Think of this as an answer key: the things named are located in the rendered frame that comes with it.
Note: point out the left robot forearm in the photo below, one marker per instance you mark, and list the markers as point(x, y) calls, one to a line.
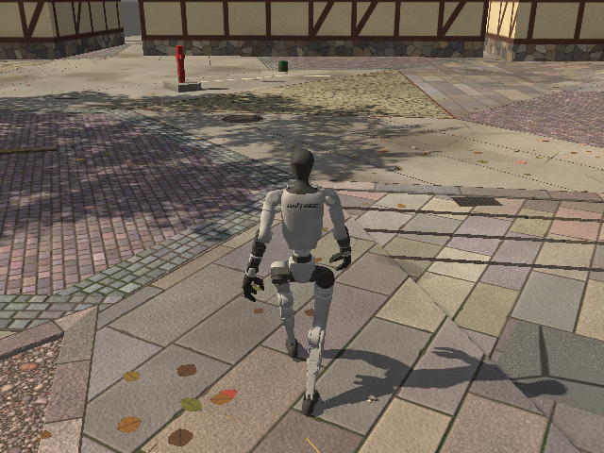
point(255, 257)

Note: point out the robot right hand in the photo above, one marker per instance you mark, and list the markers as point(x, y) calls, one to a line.
point(339, 256)

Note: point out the robot left hand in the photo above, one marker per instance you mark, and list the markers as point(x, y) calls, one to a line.
point(248, 289)

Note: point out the left robot upper arm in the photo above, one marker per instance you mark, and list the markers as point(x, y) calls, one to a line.
point(272, 199)

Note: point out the right robot forearm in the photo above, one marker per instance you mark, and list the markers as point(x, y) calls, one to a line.
point(344, 245)

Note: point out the right robot upper arm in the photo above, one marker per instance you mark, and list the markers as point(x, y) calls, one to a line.
point(336, 213)

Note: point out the right robot shin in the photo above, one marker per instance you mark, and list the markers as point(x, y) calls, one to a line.
point(314, 361)

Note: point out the robot torso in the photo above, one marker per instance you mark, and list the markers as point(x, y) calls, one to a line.
point(302, 223)

